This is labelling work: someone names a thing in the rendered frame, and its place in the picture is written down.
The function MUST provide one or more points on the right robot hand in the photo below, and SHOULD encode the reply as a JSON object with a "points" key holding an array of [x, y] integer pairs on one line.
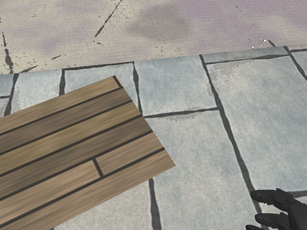
{"points": [[297, 211]]}

